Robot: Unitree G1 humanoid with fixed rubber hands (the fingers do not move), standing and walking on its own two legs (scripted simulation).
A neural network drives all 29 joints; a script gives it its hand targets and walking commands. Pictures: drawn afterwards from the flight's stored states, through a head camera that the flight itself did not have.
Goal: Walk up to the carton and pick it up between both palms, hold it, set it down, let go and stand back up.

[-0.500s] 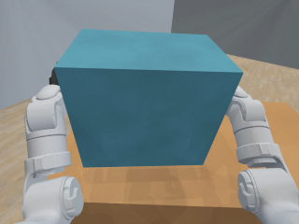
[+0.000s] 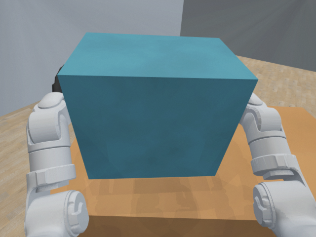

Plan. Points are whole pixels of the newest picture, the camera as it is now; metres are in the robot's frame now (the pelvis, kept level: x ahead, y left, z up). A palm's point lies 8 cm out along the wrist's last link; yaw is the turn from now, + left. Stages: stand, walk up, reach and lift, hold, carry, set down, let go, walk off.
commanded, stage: hold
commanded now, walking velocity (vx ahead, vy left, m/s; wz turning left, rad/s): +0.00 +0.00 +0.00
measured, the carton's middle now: (154, 108) +0.36 +0.00 +0.23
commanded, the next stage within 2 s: none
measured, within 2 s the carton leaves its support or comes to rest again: neither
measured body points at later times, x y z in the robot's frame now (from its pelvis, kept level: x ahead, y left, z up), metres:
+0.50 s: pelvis +0.00 +0.00 +0.00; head -0.07 +0.02 +0.44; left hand +0.37 +0.20 +0.26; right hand +0.37 -0.21 +0.26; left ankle +0.00 +0.12 -0.75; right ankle +0.03 -0.13 -0.75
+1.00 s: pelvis +0.00 +0.00 +0.00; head -0.08 +0.02 +0.44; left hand +0.37 +0.20 +0.27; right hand +0.37 -0.21 +0.27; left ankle +0.00 +0.12 -0.75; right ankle +0.03 -0.13 -0.75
